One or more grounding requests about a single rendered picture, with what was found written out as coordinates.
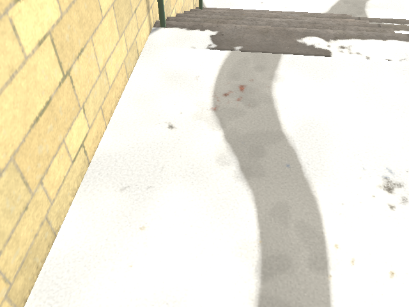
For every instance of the stairs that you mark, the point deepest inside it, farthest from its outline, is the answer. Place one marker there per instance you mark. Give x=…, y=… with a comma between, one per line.
x=278, y=19

